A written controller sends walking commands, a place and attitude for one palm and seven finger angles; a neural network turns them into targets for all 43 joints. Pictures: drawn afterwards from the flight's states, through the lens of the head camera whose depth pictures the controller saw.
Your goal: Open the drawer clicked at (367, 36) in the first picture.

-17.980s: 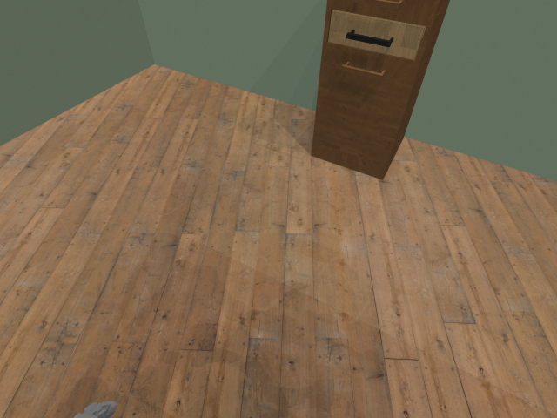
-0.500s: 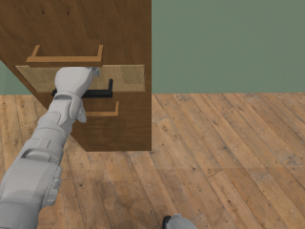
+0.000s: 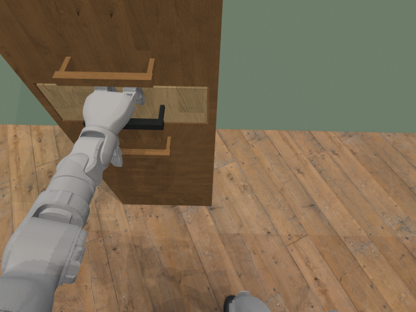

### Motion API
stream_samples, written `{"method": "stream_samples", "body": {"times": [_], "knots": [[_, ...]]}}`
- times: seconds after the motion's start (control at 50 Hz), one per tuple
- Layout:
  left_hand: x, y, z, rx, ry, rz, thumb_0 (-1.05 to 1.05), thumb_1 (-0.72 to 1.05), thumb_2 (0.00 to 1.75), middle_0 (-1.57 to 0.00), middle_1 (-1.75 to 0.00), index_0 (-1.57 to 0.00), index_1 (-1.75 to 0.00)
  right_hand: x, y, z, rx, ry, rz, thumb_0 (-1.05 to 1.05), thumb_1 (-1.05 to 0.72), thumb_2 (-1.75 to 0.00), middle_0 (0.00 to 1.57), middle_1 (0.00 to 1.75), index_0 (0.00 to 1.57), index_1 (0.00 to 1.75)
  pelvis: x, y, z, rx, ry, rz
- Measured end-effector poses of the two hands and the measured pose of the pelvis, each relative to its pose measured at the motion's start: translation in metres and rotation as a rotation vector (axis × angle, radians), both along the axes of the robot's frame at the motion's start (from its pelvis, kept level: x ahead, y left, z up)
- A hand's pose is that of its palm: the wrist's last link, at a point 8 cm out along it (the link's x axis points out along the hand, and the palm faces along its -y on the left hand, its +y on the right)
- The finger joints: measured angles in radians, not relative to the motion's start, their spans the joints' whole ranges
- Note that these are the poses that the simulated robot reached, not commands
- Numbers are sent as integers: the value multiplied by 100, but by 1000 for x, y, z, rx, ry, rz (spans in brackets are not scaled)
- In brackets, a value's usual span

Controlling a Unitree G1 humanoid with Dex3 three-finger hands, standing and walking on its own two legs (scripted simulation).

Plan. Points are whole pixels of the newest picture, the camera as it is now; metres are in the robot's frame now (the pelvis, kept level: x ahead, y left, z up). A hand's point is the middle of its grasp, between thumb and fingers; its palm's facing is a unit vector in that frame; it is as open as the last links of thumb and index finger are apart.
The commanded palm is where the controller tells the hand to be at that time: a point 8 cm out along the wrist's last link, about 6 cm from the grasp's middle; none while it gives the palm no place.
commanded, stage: move the hooked fingers above the handle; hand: left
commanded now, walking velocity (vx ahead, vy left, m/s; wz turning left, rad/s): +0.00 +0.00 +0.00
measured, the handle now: (126, 116) +0.55 +0.18 -0.02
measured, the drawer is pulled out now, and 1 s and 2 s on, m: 0.00 0.00 0.00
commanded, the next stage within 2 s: lower the fingers behind the handle in 1.68 s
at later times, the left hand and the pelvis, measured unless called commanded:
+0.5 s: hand (122, 121) +0.50 +0.16 +0.03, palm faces +0.04 -0.05 -1.00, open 13.8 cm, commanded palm +0.47 +0.20 +0.10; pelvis +0.00 +0.00 +0.00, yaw -1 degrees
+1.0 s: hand (109, 121) +0.51 +0.19 +0.03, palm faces +0.03 -0.01 -1.00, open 13.8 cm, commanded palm +0.48 +0.20 +0.10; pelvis +0.00 +0.00 +0.00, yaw -1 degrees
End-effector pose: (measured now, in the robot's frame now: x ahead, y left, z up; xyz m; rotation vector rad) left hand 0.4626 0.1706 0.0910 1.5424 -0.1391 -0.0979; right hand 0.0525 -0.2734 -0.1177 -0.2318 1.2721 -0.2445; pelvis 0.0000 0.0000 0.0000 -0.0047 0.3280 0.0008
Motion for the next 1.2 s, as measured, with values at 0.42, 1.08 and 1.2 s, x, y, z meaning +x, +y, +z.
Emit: {"method": "stream_samples", "body": {"times": [0.42, 1.08, 1.2], "knots": [[5, -24, 2, -60, 78, -54, 0, -49, 30, -32, -120, -32, -120, -38, 0, 2, 1, 89, -56, 1, -91, -89, 20, 30, 21, 30, 5, -1, 4, -2, -7, -4], [21, 54, -8, 66, 60, 274, 0, -49, 30, -32, -120, -32, -120, -23, 1, -10, 23, 91, -48, 1, -91, -89, 20, 30, 21, 30, 1, -3, -2, 1, 46, -17], [12, 34, -2, 25, 207, 137, 0, -49, 30, -32, -120, -32, -120, -30, 9, -1, 25, 138, -49, 1, -91, -89, 20, 30, 21, 30, 10, -1, 7, -14, 8, 18]]}}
